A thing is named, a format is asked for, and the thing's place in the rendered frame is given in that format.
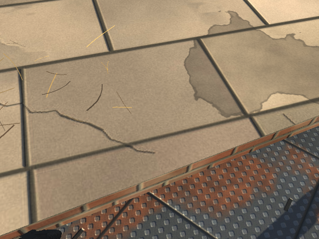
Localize robot left hand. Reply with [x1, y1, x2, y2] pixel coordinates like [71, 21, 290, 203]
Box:
[19, 229, 62, 239]

